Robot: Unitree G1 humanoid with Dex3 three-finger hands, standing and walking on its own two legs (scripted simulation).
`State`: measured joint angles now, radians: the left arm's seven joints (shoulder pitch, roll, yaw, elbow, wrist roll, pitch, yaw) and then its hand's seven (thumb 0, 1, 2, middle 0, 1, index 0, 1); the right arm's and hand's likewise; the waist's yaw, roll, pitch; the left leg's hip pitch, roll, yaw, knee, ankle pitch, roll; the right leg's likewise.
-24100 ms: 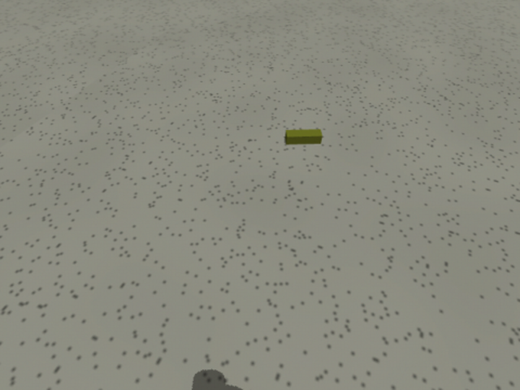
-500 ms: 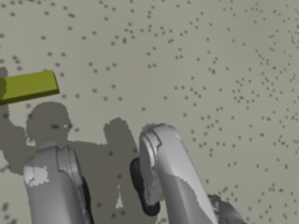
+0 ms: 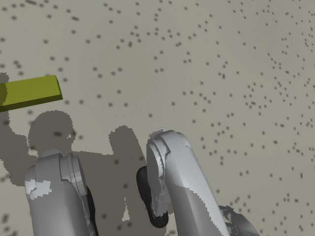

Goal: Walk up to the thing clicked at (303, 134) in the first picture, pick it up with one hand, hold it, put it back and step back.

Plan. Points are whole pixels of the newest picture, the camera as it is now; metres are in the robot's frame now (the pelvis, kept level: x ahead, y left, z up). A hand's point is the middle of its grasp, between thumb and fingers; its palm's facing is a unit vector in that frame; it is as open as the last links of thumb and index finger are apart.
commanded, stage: approach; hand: left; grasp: from above
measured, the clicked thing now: (22, 94) +0.50 +0.28 -0.30
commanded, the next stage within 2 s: rest palm in 0.64 s
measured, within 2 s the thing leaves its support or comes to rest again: neither
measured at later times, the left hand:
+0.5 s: hand (18, 73) +0.52 +0.25 -0.18, palm faces -0.38 -0.04 -0.93, open 14.1 cm
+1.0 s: hand (8, 95) +0.47 +0.28 -0.21, palm faces -0.46 -0.07 -0.89, open 14.2 cm
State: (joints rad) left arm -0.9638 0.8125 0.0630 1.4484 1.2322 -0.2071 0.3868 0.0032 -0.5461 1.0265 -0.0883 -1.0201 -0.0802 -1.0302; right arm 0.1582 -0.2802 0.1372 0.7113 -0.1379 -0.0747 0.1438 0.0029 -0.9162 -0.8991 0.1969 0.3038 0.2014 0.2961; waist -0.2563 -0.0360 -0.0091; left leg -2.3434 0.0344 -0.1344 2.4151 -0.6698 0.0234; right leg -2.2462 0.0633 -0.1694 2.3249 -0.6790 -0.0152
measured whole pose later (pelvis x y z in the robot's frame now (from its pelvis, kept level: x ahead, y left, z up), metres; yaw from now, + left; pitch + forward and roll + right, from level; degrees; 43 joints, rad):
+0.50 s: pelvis +0.00 +0.00 +0.00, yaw -1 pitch +34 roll -9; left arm -1.13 0.77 0.05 1.58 1.24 -0.05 0.49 0.00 -0.54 1.02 -0.08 -1.05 -0.08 -1.05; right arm 0.19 -0.30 0.19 0.67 -0.14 -0.09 0.16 0.00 -0.91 -0.89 0.20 0.30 0.20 0.30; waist -0.36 -0.01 0.01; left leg -2.36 0.06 -0.14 2.43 -0.68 0.03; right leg -2.28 0.09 -0.17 2.33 -0.67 -0.01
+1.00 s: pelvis +0.00 +0.00 +0.00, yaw -1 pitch +33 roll -11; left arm -1.05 0.78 -0.03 1.54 1.26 -0.18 0.45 0.00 -0.55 1.05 -0.08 -1.00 -0.06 -1.02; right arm 0.12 -0.31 0.16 0.67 -0.15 -0.09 0.14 0.00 -0.91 -0.90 0.20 0.30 0.20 0.30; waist -0.29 -0.07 0.02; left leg -2.35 0.03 -0.15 2.44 -0.68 0.03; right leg -2.24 0.07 -0.19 2.34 -0.69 -0.01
